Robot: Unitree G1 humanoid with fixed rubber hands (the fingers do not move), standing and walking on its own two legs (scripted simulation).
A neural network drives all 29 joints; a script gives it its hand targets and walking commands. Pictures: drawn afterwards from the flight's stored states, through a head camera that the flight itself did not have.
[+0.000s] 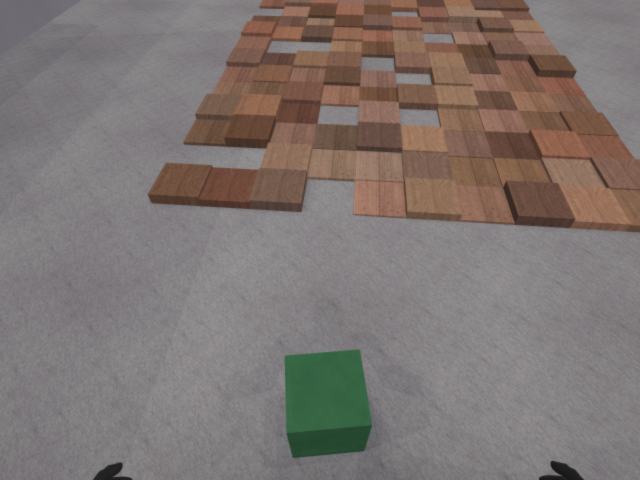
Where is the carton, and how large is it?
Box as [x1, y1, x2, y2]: [285, 349, 371, 457]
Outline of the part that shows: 359,349 285,355 286,432 293,457 360,451 364,449 371,427 371,421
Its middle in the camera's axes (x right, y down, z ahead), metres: +0.01 +0.46 +1.10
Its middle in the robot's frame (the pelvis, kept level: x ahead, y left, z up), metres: +0.43 +0.01 -0.66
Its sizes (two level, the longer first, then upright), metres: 0.210 0.200 0.250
